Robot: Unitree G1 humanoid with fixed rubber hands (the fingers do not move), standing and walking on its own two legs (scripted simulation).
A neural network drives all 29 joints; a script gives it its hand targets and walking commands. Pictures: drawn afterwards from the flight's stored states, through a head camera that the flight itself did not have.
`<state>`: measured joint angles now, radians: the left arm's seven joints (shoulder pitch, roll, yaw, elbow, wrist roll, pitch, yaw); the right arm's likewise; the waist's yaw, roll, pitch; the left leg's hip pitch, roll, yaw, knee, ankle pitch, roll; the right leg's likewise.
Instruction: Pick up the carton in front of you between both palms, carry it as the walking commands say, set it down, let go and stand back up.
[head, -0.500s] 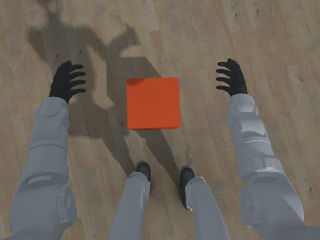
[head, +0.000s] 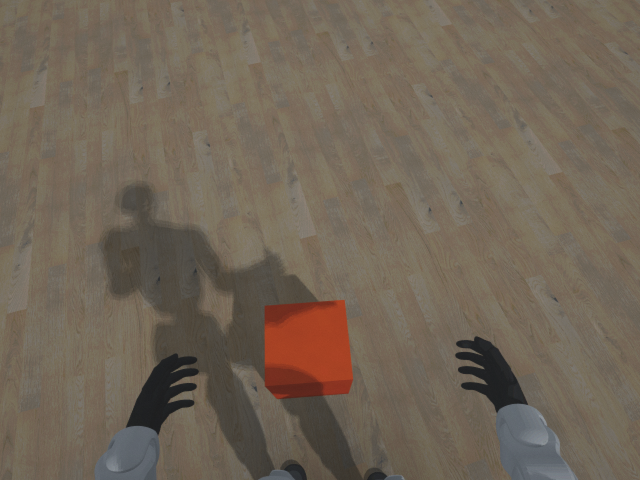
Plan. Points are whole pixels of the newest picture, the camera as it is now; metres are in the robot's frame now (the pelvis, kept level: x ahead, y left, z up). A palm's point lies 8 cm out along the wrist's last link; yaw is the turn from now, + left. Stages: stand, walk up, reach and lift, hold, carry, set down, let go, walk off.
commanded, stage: let go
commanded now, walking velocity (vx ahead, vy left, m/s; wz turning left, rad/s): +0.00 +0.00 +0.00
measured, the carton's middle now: (309, 352) +0.42 +0.07 -0.64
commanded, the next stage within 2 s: stand in 0.58 s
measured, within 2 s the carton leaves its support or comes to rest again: neither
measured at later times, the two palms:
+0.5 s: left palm (154, 449) +0.17 +0.21 -0.05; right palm (560, 448) +0.18 -0.25 -0.05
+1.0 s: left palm out of the picture +0.13 +0.27 -0.09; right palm (538, 461) +0.16 -0.25 -0.11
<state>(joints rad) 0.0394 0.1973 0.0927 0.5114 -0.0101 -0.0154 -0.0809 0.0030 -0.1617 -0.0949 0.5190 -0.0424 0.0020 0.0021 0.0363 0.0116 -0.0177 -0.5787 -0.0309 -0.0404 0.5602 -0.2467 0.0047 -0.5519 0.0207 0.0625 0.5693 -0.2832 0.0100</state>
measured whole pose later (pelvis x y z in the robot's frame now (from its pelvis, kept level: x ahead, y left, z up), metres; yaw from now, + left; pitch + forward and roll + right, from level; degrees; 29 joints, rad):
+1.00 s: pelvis +0.06 +0.00 +0.00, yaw +4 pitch +4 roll +1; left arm 0.33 0.27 0.00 0.65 0.02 -0.04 0.04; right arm 0.32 -0.25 -0.01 0.77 -0.02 -0.05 -0.01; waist 0.02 -0.01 -0.10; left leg -0.30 -0.07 -0.10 0.61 -0.38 0.02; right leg -0.24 -0.02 0.00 0.60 -0.44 0.01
